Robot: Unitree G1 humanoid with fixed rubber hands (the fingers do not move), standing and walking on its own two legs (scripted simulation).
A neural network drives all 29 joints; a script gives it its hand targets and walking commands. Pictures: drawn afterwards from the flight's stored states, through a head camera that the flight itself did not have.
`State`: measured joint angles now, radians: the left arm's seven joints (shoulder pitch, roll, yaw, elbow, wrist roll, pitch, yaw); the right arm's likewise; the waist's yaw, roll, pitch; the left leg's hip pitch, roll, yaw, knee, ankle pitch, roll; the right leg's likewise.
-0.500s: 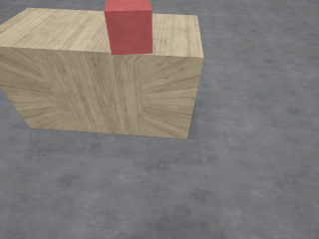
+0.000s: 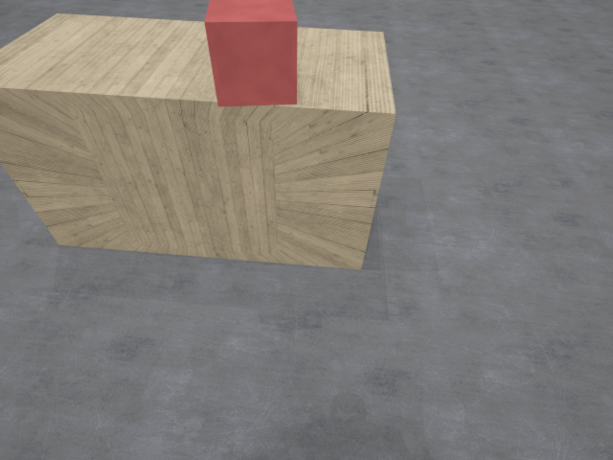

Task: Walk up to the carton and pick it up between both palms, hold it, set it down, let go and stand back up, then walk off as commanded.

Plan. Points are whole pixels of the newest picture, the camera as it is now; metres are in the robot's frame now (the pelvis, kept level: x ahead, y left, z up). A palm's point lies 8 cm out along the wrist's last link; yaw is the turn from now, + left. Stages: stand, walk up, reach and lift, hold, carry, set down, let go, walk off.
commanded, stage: stand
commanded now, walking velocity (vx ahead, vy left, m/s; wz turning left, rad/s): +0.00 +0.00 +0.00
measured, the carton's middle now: (254, 51) +1.11 +0.17 +0.05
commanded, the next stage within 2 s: none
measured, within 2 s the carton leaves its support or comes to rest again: neither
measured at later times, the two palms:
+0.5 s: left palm out of the picture +0.07 +0.29 -0.12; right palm out of the picture +0.06 -0.30 -0.12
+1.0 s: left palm out of the picture +0.05 +0.29 -0.12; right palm out of the picture +0.05 -0.29 -0.12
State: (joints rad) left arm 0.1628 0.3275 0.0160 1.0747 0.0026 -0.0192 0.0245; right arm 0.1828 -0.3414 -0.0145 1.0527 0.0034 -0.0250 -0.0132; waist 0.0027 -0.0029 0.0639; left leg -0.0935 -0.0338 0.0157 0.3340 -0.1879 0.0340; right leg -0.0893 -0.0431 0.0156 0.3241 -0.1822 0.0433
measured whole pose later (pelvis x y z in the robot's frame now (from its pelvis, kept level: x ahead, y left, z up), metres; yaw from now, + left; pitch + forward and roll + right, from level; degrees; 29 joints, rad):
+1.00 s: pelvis +0.00 +0.00 +0.00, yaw +0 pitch -4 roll +0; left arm 0.17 0.33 0.01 1.09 0.00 -0.01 0.03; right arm 0.19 -0.33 -0.02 1.06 0.01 -0.02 -0.02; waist 0.00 0.01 0.07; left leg -0.08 -0.04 0.01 0.32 -0.18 0.03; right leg -0.08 -0.05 0.01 0.32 -0.18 0.04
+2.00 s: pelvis +0.00 +0.00 +0.00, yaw +0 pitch -4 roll +0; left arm 0.16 0.33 0.02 1.09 0.00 -0.02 0.03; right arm 0.19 -0.34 -0.02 1.06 0.01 -0.02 -0.02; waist 0.00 0.00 0.07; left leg -0.08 -0.03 0.01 0.32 -0.18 0.03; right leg -0.07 -0.04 0.01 0.31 -0.18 0.04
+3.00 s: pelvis +0.03 -0.02 +0.00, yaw -1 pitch -3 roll +1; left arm 0.27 0.34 0.06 0.95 0.04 -0.02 -0.01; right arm 0.29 -0.34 -0.08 0.94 -0.05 -0.03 0.01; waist -0.02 0.01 0.04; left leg -0.05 -0.03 0.03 0.32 -0.24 0.07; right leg -0.31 -0.05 -0.03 0.74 -0.49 -0.04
